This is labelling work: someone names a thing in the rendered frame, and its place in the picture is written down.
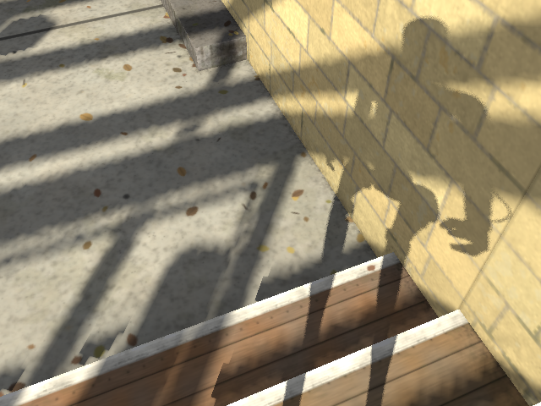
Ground stairs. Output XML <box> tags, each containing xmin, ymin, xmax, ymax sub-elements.
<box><xmin>0</xmin><ymin>252</ymin><xmax>541</xmax><ymax>406</ymax></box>

